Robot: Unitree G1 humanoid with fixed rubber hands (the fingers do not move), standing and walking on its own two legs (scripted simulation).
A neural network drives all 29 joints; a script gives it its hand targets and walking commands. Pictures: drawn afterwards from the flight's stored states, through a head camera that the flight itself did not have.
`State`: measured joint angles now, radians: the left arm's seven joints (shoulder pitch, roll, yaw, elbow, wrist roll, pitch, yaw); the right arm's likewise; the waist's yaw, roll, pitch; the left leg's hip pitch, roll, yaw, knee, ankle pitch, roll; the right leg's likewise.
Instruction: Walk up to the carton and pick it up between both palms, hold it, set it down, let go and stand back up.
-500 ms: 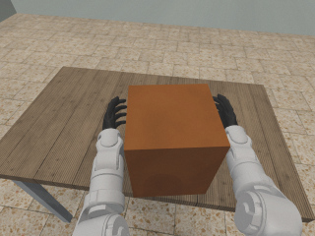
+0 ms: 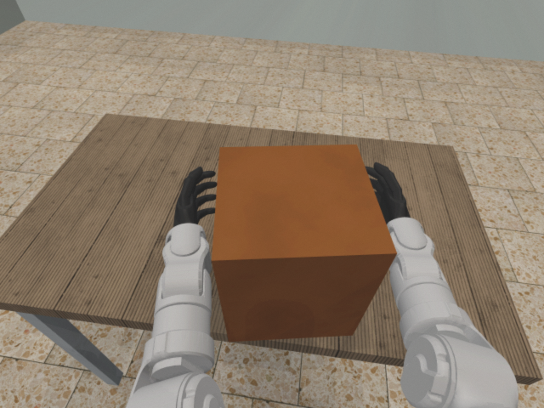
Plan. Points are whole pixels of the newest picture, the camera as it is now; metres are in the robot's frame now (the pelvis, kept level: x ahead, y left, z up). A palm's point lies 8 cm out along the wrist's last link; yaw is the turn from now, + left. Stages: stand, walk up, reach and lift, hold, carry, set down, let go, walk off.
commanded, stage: set down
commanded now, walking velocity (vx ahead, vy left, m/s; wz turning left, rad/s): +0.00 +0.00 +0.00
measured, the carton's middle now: (290, 247) +0.38 +0.04 +0.03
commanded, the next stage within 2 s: none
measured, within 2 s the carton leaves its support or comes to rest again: neither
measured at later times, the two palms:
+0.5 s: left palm (186, 234) +0.37 +0.20 +0.05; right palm (400, 205) +0.45 -0.13 +0.08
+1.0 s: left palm (160, 199) +0.37 +0.23 +0.13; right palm (433, 177) +0.46 -0.17 +0.14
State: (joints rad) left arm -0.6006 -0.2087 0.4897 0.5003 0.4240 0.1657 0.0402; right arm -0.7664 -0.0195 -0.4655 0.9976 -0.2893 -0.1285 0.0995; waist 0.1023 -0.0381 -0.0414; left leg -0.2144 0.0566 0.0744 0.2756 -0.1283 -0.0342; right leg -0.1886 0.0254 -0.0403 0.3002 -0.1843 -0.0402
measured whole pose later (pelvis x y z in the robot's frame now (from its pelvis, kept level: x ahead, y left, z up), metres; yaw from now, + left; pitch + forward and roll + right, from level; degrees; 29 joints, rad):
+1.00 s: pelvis -0.02 -0.01 -0.01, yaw +0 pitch +12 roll +0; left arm -0.76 0.11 0.15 0.66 -0.07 0.28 0.17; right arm -1.01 -0.46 0.19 1.20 0.45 0.04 0.11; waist 0.18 0.00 -0.15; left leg -0.43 0.08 0.05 0.34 -0.11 -0.05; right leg -0.40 0.05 -0.04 0.34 -0.15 -0.05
